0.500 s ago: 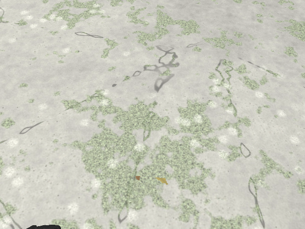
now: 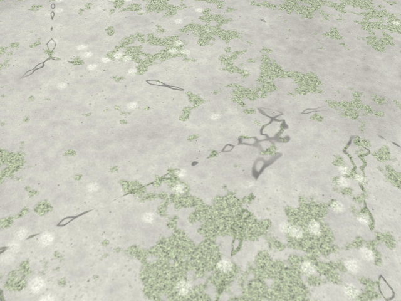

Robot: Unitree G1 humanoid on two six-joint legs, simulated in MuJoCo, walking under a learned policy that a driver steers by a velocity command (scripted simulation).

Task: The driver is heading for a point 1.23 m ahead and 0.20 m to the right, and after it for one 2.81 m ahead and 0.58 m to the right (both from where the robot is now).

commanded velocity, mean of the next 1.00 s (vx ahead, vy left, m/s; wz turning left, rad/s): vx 0.97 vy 0.00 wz -0.17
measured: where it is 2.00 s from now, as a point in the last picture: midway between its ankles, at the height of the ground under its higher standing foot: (224, 39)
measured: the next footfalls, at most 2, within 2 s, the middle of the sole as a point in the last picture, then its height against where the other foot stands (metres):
right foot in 0.06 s outside the picture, level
left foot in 0.52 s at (203, 231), level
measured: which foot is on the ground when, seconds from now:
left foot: down 0.00-0.08, up 0.10-0.50, down 0.52-0.94, up 0.96-1.00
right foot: up 0.00-0.04, down 0.06-0.52, up 0.54-0.90, down 0.92-1.00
